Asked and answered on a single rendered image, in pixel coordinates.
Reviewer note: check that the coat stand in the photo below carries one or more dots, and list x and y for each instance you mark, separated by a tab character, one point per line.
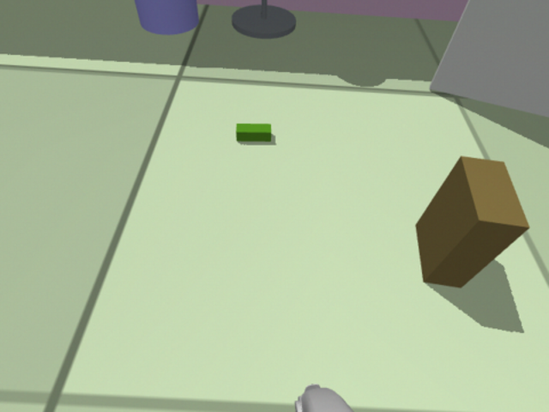
263	21

